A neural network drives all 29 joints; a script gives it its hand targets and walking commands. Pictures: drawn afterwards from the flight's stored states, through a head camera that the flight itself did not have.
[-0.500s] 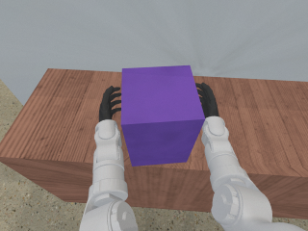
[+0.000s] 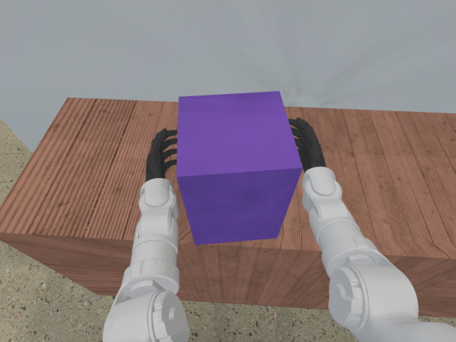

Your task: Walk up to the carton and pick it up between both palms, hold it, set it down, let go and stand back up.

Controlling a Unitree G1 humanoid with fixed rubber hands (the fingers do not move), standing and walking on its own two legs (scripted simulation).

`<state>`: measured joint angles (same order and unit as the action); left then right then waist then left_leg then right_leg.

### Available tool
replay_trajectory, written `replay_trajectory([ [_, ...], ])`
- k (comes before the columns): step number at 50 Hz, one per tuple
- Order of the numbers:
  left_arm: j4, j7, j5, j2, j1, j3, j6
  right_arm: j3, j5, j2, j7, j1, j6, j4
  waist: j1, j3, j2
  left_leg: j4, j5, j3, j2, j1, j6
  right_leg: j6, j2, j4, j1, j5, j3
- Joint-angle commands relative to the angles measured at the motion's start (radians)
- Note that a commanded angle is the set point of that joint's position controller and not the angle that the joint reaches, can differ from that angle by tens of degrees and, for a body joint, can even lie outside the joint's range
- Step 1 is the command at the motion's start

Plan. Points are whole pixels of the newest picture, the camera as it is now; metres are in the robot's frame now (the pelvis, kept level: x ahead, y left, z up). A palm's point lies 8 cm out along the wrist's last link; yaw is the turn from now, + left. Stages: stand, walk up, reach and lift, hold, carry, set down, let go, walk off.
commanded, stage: set down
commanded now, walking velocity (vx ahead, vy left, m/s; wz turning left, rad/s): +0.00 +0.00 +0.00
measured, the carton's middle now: (233, 175) +0.42 +0.05 +0.01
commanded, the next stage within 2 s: none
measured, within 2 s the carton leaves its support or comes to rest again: neither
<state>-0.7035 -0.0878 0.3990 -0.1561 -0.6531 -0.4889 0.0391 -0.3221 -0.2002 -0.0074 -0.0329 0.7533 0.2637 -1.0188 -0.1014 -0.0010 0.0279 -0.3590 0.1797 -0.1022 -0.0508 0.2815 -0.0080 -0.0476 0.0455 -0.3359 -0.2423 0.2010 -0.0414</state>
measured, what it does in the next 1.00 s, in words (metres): stands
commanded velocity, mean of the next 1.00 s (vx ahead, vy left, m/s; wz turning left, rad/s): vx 0.00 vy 0.00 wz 0.00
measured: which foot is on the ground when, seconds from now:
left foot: down 0.00-1.00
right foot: down 0.00-1.00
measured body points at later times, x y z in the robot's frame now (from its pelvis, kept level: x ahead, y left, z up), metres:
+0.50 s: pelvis -0.03 +0.00 -0.02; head +0.02 +0.01 +0.43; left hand +0.38 +0.25 +0.08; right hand +0.45 -0.12 +0.09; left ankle -0.01 +0.12 -0.75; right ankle -0.03 -0.08 -0.75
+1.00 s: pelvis -0.03 -0.02 +0.00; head +0.00 -0.02 +0.45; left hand +0.38 +0.25 +0.18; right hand +0.46 -0.13 +0.17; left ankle -0.01 +0.12 -0.75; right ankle -0.03 -0.08 -0.75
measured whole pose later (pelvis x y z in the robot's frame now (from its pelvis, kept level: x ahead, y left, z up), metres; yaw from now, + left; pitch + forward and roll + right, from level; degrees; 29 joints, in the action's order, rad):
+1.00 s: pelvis -0.03 -0.02 +0.00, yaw +2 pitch +8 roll +0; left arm -0.65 -0.13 -0.15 0.24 -0.88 -0.14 -0.42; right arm 0.12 0.43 0.36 -0.09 1.02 -0.21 -0.97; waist -0.13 -0.09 0.00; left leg -0.37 0.13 -0.05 -0.06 0.38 -0.03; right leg -0.07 0.06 -0.34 -0.32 0.16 -0.09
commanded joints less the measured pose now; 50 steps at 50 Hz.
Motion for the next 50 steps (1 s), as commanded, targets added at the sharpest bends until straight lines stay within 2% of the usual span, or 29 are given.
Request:
replay_trajectory([
  [1,0.044,-0.06,-0.121,0.108,-0.35,0.123,0.05,0.204,0.169,0.097,-0.025,0.441,-0.013,0.029,-0.051,-0.559,-0.023,-0.045,-0.412,-0.01,0.032,0.04,0.005,0.068,-0.022,-0.073,0.308,-0.598,0.068],
  [4,-0.037,-0.097,-0.235,0.181,-0.403,0.182,0.08,0.293,0.315,0.18,-0.053,0.503,-0.03,0.002,-0.055,-0.667,-0.024,-0.084,-0.376,0.005,0.027,0.079,-0.005,0.059,-0.018,-0.092,0.257,-0.568,0.082],
  [7,-0.133,-0.108,-0.304,0.231,-0.424,0.231,0.108,0.337,0.397,0.252,-0.055,0.526,-0.043,-0.059,-0.054,-0.713,-0.021,-0.131,-0.395,0.028,0.018,0.047,-0.027,0.039,0.001,-0.1,0.149,-0.477,0.073],
  [9,-0.176,-0.106,-0.351,0.256,-0.44,0.266,0.123,0.347,0.428,0.308,-0.051,0.554,-0.039,-0.078,-0.047,-0.754,-0.015,-0.168,-0.43,0.036,0.012,0.011,-0.046,0.028,0.016,-0.098,0.068,-0.433,0.059],
  [12,-0.239,-0.092,-0.421,0.299,-0.483,0.308,0.136,0.382,0.475,0.357,-0.043,0.59,-0.046,-0.129,-0.039,-0.727,0.015,-0.18,-0.4,0.049,0.009,0.028,-0.045,0.028,0.014,-0.098,-0.003,-0.365,0.054],
  [13,-0.25,-0.091,-0.431,0.318,-0.502,0.313,0.138,0.381,0.485,0.376,-0.036,0.605,-0.047,-0.128,-0.047,-0.74,0.006,-0.178,-0.376,0.053,0.008,0.029,-0.047,0.025,0.014,-0.098,-0.031,-0.312,0.05],
  [14,-0.223,-0.093,-0.455,0.327,-0.526,0.34,0.142,0.372,0.494,0.396,-0.029,0.612,-0.047,-0.127,-0.033,-0.776,-0.01,-0.189,-0.388,0.058,0.003,0.008,-0.056,0.02,0.019,-0.1,-0.06,-0.287,0.045],
  [16,-0.252,-0.089,-0.496,0.339,-0.573,0.386,0.135,0.379,0.516,0.411,-0.011,0.637,-0.068,-0.16,-0.02,-0.757,-0.034,-0.191,-0.33,0.068,0.005,0.014,-0.059,0.005,0.016,-0.086,-0.126,-0.177,0.04],
  [17,-0.262,-0.088,-0.51,0.344,-0.589,0.406,0.128,0.385,0.531,0.42,-0.001,0.644,-0.078,-0.172,-0.025,-0.749,-0.051,-0.193,-0.312,0.073,0.002,0.012,-0.058,-0.003,0.015,-0.085,-0.156,-0.126,0.036],
  [19,-0.296,-0.082,-0.544,0.357,-0.593,0.438,0.116,0.414,0.562,0.429,0.019,0.64,-0.099,-0.22,-0.025,-0.702,-0.045,-0.191,-0.294,0.082,-0.004,0.008,-0.052,-0.007,0.011,-0.078,-0.199,-0.077,0.03],
  [21,-0.27,-0.074,-0.576,0.391,-0.621,0.443,0.11,0.428,0.579,0.443,0.029,0.673,-0.102,-0.157,-0.032,-0.739,-0.014,-0.205,-0.293,0.078,0.004,0.042,-0.042,0.008,0.004,-0.093,-0.178,-0.088,0.033],
  [22,-0.224,-0.072,-0.576,0.414,-0.647,0.435,0.106,0.429,0.591,0.447,0.034,0.682,-0.104,-0.124,-0.039,-0.794,-0.025,-0.208,-0.314,0.076,0.011,0.05,-0.04,0.014,0.002,-0.103,-0.145,-0.134,0.035],
  [24,-0.216,-0.061,-0.566,0.43,-0.642,0.434,0.068,0.439,0.606,0.467,0.042,0.68,-0.132,-0.128,-0.032,-0.78,-0.025,-0.185,-0.302,0.075,0.019,0.055,-0.037,0.024,-0.006,-0.102,-0.077,-0.171,0.046],
  [26,-0.194,-0.051,-0.562,0.436,-0.633,0.427,0.032,0.437,0.605,0.471,0.038,0.687,-0.149,-0.107,-0.024,-0.77,0.008,-0.164,-0.288,0.074,0.023,0.073,-0.029,0.038,-0.004,-0.102,-0.039,-0.226,0.049],
  [27,-0.131,-0.05,-0.568,0.45,-0.644,0.417,0.019,0.424,0.606,0.478,0.033,0.694,-0.152,-0.045,-0.029,-0.811,0.008,-0.163,-0.311,0.074,0.027,0.074,-0.03,0.045,-0.007,-0.107,-0.01,-0.275,0.049],
  [28,-0.117,-0.05,-0.562,0.455,-0.648,0.414,0.0,0.416,0.602,0.484,0.031,0.699,-0.16,-0.027,-0.025,-0.819,0.0,-0.156,-0.313,0.074,0.027,0.065,-0.033,0.05,-0.005,-0.106,0.007,-0.302,0.049],
  [29,-0.149,-0.047,-0.557,0.444,-0.628,0.419,-0.027,0.417,0.597,0.487,0.031,0.703,-0.172,-0.037,-0.022,-0.773,0.008,-0.14,-0.298,0.079,0.025,0.057,-0.03,0.048,-0.006,-0.097,0.013,-0.29,0.046],
  [32,-0.086,-0.053,-0.546,0.46,-0.637,0.396,-0.099,0.412,0.606,0.493,0.023,0.707,-0.223,-0.003,-0.04,-0.743,0.007,-0.1,-0.279,0.076,0.022,0.016,-0.02,0.044,-0.007,-0.059,0.014,-0.23,0.051],
  [33,-0.076,-0.052,-0.553,0.471,-0.637,0.392,-0.126,0.42,0.609,0.49,0.019,0.713,-0.246,0.019,-0.046,-0.728,0.028,-0.09,-0.277,0.073,0.025,0.027,-0.011,0.049,-0.015,-0.051,0.043,-0.247,0.061],
  [36,0.046,-0.058,-0.541,0.499,-0.642,0.354,-0.202,0.413,0.621,0.493,-0.003,0.718,-0.296,0.115,-0.054,-0.758,0.023,-0.071,-0.309,0.066,0.033,0.011,-0.013,0.071,-0.01,-0.059,0.135,-0.34,0.066],
  [37,0.074,-0.058,-0.545,0.498,-0.646,0.364,-0.234,0.398,0.617,0.497,-0.012,0.721,-0.315,0.135,-0.035,-0.763,0.013,-0.064,-0.315,0.07,0.033,-0.015,-0.016,0.074,-0.009,-0.051,0.143,-0.351,0.063],
  [39,0.025,-0.05,-0.529,0.485,-0.613,0.353,-0.299,0.402,0.608,0.483,-0.026,0.701,-0.367,0.061,-0.03,-0.63,0.029,-0.039,-0.266,0.074,0.032,-0.02,-0.007,0.072,-0.009,-0.025,0.12,-0.292,0.06],
  [41,0.074,-0.049,-0.526,0.503,-0.627,0.344,-0.333,0.393,0.609,0.484,-0.033,0.7,-0.395,0.075,-0.04,-0.62,0.006,-0.021,-0.258,0.069,0.032,-0.04,-0.007,0.066,-0.012,-0.007,0.123,-0.254,0.061],
  [42,0.074,-0.047,-0.534,0.505,-0.625,0.348,-0.345,0.4,0.613,0.476,-0.037,0.704,-0.403,0.091,-0.04,-0.61,0.007,-0.02,-0.265,0.068,0.032,-0.042,-0.005,0.07,-0.016,-0.008,0.131,-0.266,0.063],
  [43,0.15,-0.051,-0.54,0.516,-0.63,0.341,-0.349,0.388,0.615,0.483,-0.041,0.712,-0.399,0.166,-0.045,-0.674,0.0,-0.03,-0.31,0.067,0.032,-0.066,-0.012,0.077,-0.015,-0.015,0.152,-0.333,0.061],
  [45,0.211,-0.051,-0.531,0.516,-0.625,0.337,-0.385,0.39,0.629,0.501,-0.046,0.706,-0.417,0.192,-0.028,-0.696,-0.029,-0.043,-0.377,0.074,0.033,-0.12,-0.028,0.078,-0.01,-0.024,0.181,-0.429,0.053],
  [47,0.24,-0.046,-0.532,0.541,-0.639,0.33,-0.439,0.388,0.635,0.527,-0.056,0.726,-0.448,0.2,-0.016,-0.678,-0.025,-0.034,-0.358,0.079,0.034,-0.13,-0.03,0.082,-0.011,-0.019,0.189,-0.428,0.049],
  [49,0.188,-0.038,-0.553,0.544,-0.623,0.332,-0.479,0.414,0.639,0.5,-0.062,0.74,-0.477,0.194,-0.013,-0.613,0.028,-0.018,-0.294,0.083,0.035,-0.099,-0.008,0.098,-0.024,-0.013,0.184,-0.394,0.061],
  [50,0.194,-0.036,-0.562,0.553,-0.639,0.333,-0.484,0.416,0.643,0.495,-0.065,0.745,-0.487,0.198,-0.018,-0.592,0.032,-0.007,-0.264,0.087,0.034,-0.089,-0.002,0.106,-0.038,-0.01,0.176,-0.393,0.069],
])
